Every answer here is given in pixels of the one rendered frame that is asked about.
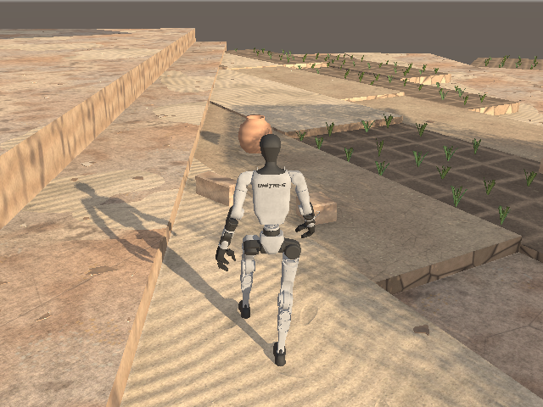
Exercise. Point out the left robot upper arm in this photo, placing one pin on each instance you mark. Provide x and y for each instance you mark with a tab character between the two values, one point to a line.
239	195

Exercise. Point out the right robot forearm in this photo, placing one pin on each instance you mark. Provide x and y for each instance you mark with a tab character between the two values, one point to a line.
310	218

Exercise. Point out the left robot thigh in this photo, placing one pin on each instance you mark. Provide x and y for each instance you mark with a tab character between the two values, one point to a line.
250	247

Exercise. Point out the right robot upper arm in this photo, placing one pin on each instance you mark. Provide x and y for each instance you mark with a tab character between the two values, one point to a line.
301	189

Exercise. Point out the robot right hand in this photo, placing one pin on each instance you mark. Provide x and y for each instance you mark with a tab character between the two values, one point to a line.
307	234

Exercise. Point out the robot right shin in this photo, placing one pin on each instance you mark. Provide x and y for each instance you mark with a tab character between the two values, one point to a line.
283	324

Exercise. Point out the left robot forearm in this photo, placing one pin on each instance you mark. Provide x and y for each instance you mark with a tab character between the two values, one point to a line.
228	231

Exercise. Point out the robot left hand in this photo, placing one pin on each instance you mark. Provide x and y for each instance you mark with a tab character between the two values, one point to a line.
220	257

